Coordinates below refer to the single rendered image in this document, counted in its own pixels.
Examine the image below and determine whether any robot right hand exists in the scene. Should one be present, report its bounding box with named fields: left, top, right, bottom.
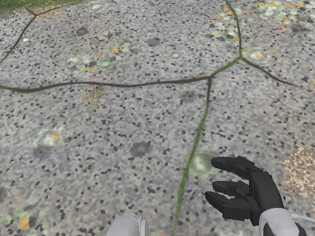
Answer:
left=205, top=155, right=285, bottom=226

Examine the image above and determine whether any robot right forearm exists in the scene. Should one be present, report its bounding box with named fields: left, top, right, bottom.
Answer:
left=259, top=207, right=307, bottom=236

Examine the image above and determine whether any left robot thigh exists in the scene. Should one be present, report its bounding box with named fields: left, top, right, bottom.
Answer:
left=105, top=215, right=150, bottom=236

